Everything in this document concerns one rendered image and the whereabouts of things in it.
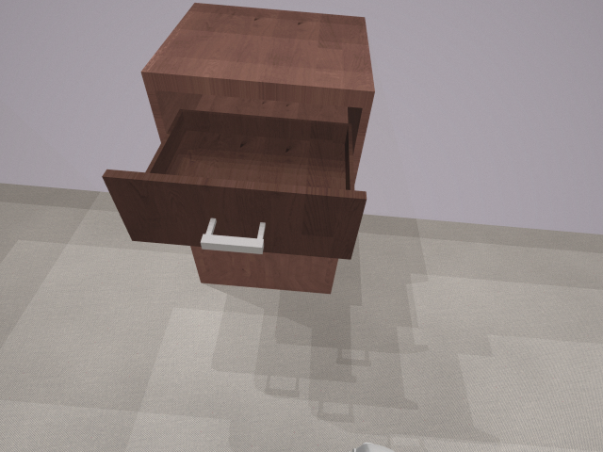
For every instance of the handle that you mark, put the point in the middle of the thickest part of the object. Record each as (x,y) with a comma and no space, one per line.
(232,243)

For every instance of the drawer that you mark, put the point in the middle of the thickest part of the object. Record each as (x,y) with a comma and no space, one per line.
(295,175)

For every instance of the cabinet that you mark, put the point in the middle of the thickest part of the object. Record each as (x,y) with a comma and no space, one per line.
(271,63)

